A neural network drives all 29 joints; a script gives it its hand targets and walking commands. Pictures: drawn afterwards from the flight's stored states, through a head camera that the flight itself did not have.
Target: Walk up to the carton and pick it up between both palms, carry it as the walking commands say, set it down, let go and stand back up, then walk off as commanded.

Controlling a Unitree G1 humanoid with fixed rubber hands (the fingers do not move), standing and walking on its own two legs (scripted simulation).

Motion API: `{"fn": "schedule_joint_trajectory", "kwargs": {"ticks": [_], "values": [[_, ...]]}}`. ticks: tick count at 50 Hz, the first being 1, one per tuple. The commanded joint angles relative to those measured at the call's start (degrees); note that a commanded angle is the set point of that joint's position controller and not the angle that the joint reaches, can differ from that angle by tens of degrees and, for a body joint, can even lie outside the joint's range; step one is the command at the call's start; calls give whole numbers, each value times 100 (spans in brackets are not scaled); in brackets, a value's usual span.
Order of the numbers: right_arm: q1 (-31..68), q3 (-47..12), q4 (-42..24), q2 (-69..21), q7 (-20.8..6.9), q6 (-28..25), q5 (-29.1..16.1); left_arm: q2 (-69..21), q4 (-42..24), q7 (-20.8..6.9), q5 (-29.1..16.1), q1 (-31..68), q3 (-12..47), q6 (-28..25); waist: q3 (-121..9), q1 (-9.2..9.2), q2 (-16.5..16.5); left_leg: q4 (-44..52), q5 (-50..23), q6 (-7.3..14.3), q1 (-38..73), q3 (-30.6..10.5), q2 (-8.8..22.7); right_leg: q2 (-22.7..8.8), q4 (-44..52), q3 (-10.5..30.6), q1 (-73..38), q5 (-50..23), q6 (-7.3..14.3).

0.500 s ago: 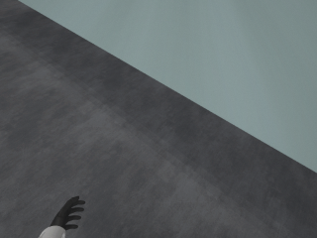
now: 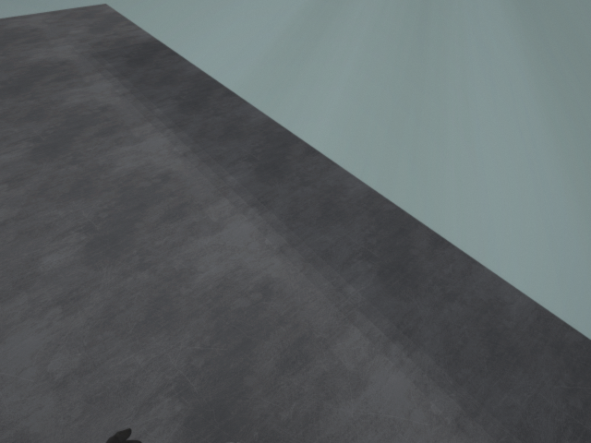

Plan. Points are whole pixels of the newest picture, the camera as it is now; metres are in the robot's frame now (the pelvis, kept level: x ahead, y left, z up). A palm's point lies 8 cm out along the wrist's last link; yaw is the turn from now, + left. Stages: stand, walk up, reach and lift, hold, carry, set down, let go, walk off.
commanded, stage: walk up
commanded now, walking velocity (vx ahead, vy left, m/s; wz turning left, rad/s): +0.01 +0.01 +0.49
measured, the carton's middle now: out of the picture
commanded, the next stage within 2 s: none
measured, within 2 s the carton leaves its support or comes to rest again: neither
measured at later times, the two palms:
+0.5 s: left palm out of the picture +0.14 +0.34 -0.06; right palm out of the picture +0.06 -0.24 -0.07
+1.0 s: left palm out of the picture +0.03 +0.41 -0.08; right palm out of the picture +0.11 -0.14 -0.11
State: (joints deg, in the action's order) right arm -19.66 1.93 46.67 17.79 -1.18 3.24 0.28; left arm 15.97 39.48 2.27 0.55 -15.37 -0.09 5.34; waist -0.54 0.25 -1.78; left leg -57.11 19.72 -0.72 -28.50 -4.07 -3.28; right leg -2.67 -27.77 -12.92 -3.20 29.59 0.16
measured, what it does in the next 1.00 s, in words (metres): steps to the left, turning left: left foot, then right foot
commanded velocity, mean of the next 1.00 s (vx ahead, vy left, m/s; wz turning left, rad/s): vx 0.01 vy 0.00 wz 0.50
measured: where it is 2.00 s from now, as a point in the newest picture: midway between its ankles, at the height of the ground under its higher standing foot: outside the picture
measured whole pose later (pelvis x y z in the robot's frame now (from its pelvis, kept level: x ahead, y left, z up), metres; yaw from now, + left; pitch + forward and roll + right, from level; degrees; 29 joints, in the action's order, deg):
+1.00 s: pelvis -0.01 +0.12 +0.01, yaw +27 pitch -1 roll -1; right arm -21.8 1.9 47.3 17.8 -0.4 3.6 0.9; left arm 15.5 38.3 1.5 0.5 -8.2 -0.1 5.9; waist 1.4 3.8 1.5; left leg -58.1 18.1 -0.5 -27.0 -7.6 -0.8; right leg -8.0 -30.6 -14.0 3.6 24.3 -4.1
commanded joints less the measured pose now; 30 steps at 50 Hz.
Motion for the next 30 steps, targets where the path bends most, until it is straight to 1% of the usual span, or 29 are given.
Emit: {"fn": "schedule_joint_trajectory", "kwargs": {"ticks": [1, 2, 3, 4, 5, 6, 7, 8, 9, 10, 11, 12, 13, 14, 15, 17, 18, 19, 20, 21, 22, 23, 24, 25, 26, 27, 28, 29, 30], "values": [[-1163, 250, -26, 933, 152, -211, 215, 1230, -368, -155, -149, 944, -407, -130, -349, 823, 572, 2883, -3577, 1007, 1891, -579, 439, -470, -3327, 28, 769, -4339, -149], [-986, 333, -48, 1195, 206, -216, 240, 900, -439, -192, -140, 667, -413, -94, -107, 435, 1573, 3130, -5696, 1525, 2135, -2392, 1267, 463, -4124, 257, 2089, 277, -458], [-753, 345, -85, 1324, 238, -196, 210, 702, -494, -232, -79, 617, -388, -44, 335, 171, 1628, 3326, -5759, 1793, 1872, -3246, 1543, 558, -4920, 939, 2762, 1012, -508], [-796, 322, -3, 1388, 289, -235, 143, 690, -553, -238, -2, 988, -419, -34, 369, 162, 1010, 3573, -5286, 1655, 1594, -3583, 1729, 320, -5115, 1387, 2757, 967, -269], [-784, 224, 50, 1106, 324, -250, 217, 643, -568, -226, -28, 1140, -339, -43, 581, 264, 890, 3637, -4834, 1451, 1493, -3293, 1568, 248, -4577, 1612, 2924, 635, -213], [-737, 264, -1, 1170, 359, -312, 229, 644, -680, -240, -52, 1270, -307, -99, 456, 311, 925, 3717, -4497, 1341, 1701, -3331, 1512, 181, -3922, 1791, 3055, 496, -224], [-696, 234, 33, 1104, 391, -314, 249, 677, -619, -251, -5, 1258, -289, -64, 186, 287, 1175, 3654, -3979, 1282, 1629, -3295, 1351, 85, -3746, 1853, 2905, 379, -248], [-616, 250, -13, 1066, 397, -326, 253, 705, -550, -253, -17, 1227, -325, -62, 160, 301, 1194, 3716, -3862, 1133, 1804, -3068, 1157, 193, -3348, 1699, 2844, 181, -347], [-778, 263, -28, 991, 355, -319, 213, 695, -590, -239, 0, 1426, -353, -53, -304, 384, 1232, 3716, -4496, 1167, 2154, -2903, 1081, 383, -3119, 1440, 2679, 205, -410], [-1000, 323, 21, 1061, 371, -344, 188, 727, -580, -242, 4, 1365, -371, -36, -520, 420, 985, 3556, -4880, 1036, 2696, -2911, 1200, 476, -3086, 1412, 2884, -44, -456], [-1137, 373, 46, 1046, 358, -347, 163, 667, -571, -232, -1, 1489, -371, -1, -882, 445, 1192, 3436, -4854, 1027, 3062, -2911, 1154, 508, -2900, 1537, 3050, -176, -502], [-1223, 352, -20, 1024, 382, -352, 160, 643, -590, -212, 38, 1480, -372, 21, -976, 437, 1076, 3537, -4790, 863, 3141, -2833, 1131, 520, -2983, 1520, 3085, -343, -484], [-972, 315, -1, 927, 341, -335, 155, 629, -595, -218, 37, 1535, -419, 47, -842, 378, 771, 3669, -4387, 778, 2777, -2711, 1009, 529, -2913, 1499, 2906, -434, -477], [-982, 370, -65, 983, 348, -294, 151, 615, -557, -234, 43, 1477, -402, 73, -837, 377, 767, 3669, -4117, 646, 2870, -2553, 957, 620, -2826, 1477, 2980, -548, -506], [-1184, 358, -77, 1055, 373, -267, 108, 649, -543, -231, 72, 1523, -412, 108, -828, 348, 790, 3871, -4239, 112, 2806, -2598, 852, 702, -2721, 1401, 2727, -628, -479], [-1149, 366, -175, 1097, 372, -212, 168, 606, -620, -255, 83, 1648, -399, 172, -304, 424, 1077, 4374, -3346, -393, 2060, -2529, 604, 806, -2500, 1220, 2450, -707, -534], [-1034, 369, -117, 1120, 347, -181, 129, 586, -732, -273, 38, 1788, -384, 156, -133, 479, 1125, 4339, -3328, -466, 1921, -2602, 576, 823, -2094, 1219, 2396, -676, -559], [-1014, 370, -187, 1075, 325, -153, 148, 627, -706, -257, 54, 1708, -427, 135, -406, 424, 1236, 4499, -3144, -504, 1945, -2477, 416, 941, -1760, 1032, 2064, -587, -583], [-947, 403, -147, 1168, 335, -143, 136, 631, -647, -225, 3, 1656, -395, 81, -420, 420, 1442, 4324, -3267, -391, 2075, -2613, 487, 960, -1331, 1160, 1962, -709, -604], [-1021, 393, -126, 1230, 290, -161, 66, 714, -656, -180, -30, 1617, -433, 16, -615, 412, 1293, 4377, -3491, -515, 2059, -2434, 350, 1008, -723, 960, 1420, -601, -606], [-773, 380, -155, 1256, 278, -127, 85, 671, -626, -150, -34, 1473, -384, 17, -464, 250, 1636, 4401, -3038, -481, 1460, -2477, 339, 972, -438, 1059, 1020, -533, -586], [-468, 400, -222, 1216, 309, -113, 74, 779, -375, -94, -57, 961, -414, -1, -451, 66, 1795, 4531, -2235, -856, 859, -2210, 79, 888, 112, 1095, 21, -752, -500], [-447, 476, -205, 1170, 362, -163, 70, 805, -239, -63, -124, 593, -412, -5, -578, -99, 1215, 3848, -718, -879, 404, -2174, -135, 487, 515, 1436, -489, -1233, -252], [-257, 423, -122, 967, 368, -137, 57, 956, -134, -3, -131, 498, -449, 7, -542, -220, 509, 3039, 563, -726, -85, -1667, -454, -131, 770, 1677, -714, -1603, 56], [-593, 449, -110, 831, 381, -107, 13, 1121, -260, 32, -93, 951, -485, -2, -748, -32, -1132, 706, 848, -627, 182, -1139, -740, -1301, 1085, 2624, 32, -1570, 567], [-754, 437, -40, 824, 301, -65, 147, 1088, -416, 32, 44, 1419, -498, 31, -845, 208, -1090, -931, 782, -429, 247, -960, -670, -1862, 1151, 2463, 590, -1516, 755], [-877, 477, 13, 832, 256, -68, 215, 1033, -558, 30, -9, 1727, -415, 3, -382, 563, -801, -1460, 558, -223, -14, -742, -494, -1808, 1274, 2328, 1003, -1188, 622], [-973, 391, -75, 547, 160, -69, 246, 870, -582, 66, -14, 1594, -313, -79, 99, 721, -906, -1690, 515, -115, -492, -532, -555, -1762, 1192, 2302, 849, -2305, 411], [-833, 493, -77, 634, 140, -53, 294, 915, -552, 46, -78, 1781, -335, -150, 260, 815, -643, -1271, 332, -135, -894, -305, -142, -1896, 1134, 1943, 835, -2352, 481]]}}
